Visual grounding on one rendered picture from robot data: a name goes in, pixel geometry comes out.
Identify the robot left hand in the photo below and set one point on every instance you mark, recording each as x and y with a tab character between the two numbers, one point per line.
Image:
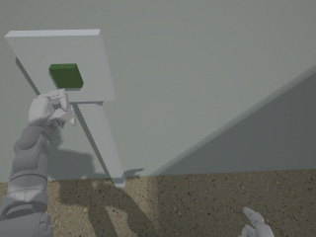
43	114

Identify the panel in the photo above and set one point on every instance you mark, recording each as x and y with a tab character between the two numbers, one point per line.
38	49

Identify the button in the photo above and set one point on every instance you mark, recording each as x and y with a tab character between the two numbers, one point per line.
66	75

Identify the left robot upper arm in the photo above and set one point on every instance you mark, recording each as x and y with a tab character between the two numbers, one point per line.
31	225

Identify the robot right hand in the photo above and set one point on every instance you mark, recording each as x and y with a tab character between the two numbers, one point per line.
261	228

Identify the robot left forearm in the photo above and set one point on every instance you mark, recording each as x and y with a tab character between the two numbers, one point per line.
26	192

